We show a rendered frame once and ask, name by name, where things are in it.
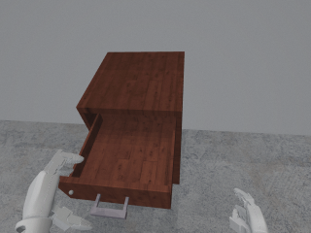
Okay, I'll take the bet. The cabinet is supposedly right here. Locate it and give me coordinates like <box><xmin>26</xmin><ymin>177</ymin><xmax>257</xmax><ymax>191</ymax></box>
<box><xmin>76</xmin><ymin>51</ymin><xmax>185</xmax><ymax>184</ymax></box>

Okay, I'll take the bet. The handle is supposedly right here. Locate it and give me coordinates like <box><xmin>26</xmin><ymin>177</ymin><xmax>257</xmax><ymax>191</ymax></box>
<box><xmin>89</xmin><ymin>193</ymin><xmax>129</xmax><ymax>220</ymax></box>

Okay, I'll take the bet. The robot left hand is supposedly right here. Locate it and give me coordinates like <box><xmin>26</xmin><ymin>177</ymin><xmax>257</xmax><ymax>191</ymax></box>
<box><xmin>22</xmin><ymin>149</ymin><xmax>93</xmax><ymax>231</ymax></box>

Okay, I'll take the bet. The drawer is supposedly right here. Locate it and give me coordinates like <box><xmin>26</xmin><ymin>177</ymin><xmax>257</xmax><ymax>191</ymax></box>
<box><xmin>58</xmin><ymin>114</ymin><xmax>177</xmax><ymax>210</ymax></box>

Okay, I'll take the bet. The robot right hand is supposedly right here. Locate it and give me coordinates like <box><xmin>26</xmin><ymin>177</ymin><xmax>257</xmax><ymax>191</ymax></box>
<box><xmin>229</xmin><ymin>187</ymin><xmax>269</xmax><ymax>233</ymax></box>

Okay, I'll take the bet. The robot left forearm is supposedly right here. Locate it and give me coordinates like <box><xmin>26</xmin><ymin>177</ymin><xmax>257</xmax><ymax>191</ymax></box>
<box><xmin>15</xmin><ymin>216</ymin><xmax>52</xmax><ymax>233</ymax></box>

